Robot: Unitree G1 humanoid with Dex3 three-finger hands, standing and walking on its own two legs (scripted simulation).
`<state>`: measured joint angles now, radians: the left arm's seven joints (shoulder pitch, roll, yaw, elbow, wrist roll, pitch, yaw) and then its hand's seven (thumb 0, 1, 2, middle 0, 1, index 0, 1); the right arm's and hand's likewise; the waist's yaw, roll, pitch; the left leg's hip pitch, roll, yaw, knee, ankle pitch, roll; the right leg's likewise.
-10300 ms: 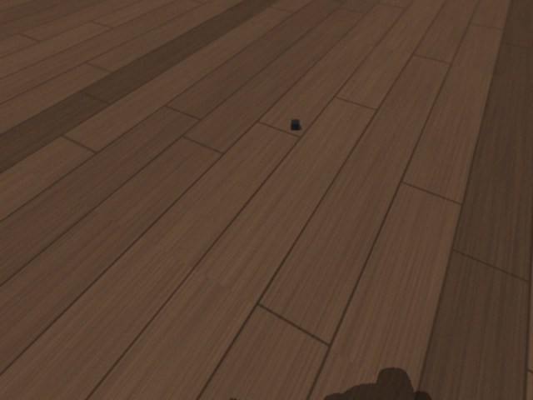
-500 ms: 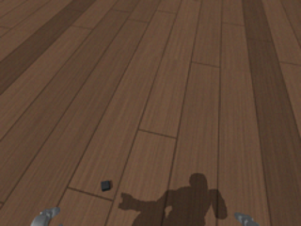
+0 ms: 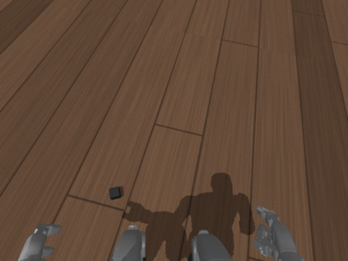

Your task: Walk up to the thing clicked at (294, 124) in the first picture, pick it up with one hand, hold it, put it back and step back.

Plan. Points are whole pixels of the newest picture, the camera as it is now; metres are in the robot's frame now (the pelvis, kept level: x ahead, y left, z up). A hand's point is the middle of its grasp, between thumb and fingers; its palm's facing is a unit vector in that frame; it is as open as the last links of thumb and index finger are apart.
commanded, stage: rise first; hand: left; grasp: from above
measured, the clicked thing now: (115, 193) +0.41 +0.26 -0.67
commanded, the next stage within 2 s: none
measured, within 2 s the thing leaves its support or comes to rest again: neither
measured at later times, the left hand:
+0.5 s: hand (69, 239) +0.19 +0.31 -0.29, palm faces -0.42 -0.56 -0.71, open 13.4 cm
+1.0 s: hand (84, 210) +0.29 +0.32 -0.44, palm faces -0.46 -0.16 -0.87, open 13.5 cm
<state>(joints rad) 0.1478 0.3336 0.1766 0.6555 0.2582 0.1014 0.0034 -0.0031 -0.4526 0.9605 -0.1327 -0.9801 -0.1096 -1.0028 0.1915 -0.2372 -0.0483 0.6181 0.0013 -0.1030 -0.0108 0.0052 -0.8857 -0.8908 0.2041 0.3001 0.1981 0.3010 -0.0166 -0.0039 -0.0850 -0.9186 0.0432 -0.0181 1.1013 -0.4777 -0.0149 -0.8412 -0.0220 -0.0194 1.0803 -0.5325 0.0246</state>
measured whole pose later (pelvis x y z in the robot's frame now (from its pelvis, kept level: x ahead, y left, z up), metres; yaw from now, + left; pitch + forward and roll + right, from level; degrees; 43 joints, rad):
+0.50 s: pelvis -0.03 +0.00 -0.15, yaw -1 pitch +32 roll -3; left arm -0.03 0.48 0.19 0.66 0.62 -0.10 0.08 0.00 -0.41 0.86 -0.22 -0.95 -0.21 -0.96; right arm 0.05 -0.29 -0.07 0.61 -0.02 -0.18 0.04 0.00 -0.88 -0.89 0.20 0.30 0.20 0.30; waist -0.01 -0.01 -0.18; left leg -1.64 0.04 -0.06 1.72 -0.64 -0.03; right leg -1.54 -0.01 -0.03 1.71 -0.73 0.02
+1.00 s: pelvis -0.09 +0.00 -0.30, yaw -6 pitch +32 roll -6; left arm -0.56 0.68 0.17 1.08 1.04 -0.21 0.23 0.00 -0.43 0.93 -0.20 -0.92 -0.19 -0.92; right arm 0.12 -0.26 -0.03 0.76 -0.06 -0.05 0.08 0.00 -0.91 -0.90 0.21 0.30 0.20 0.30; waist -0.07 0.00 -0.10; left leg -2.15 0.04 -0.13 2.18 -0.59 -0.02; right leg -2.03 0.02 -0.05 2.16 -0.69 0.03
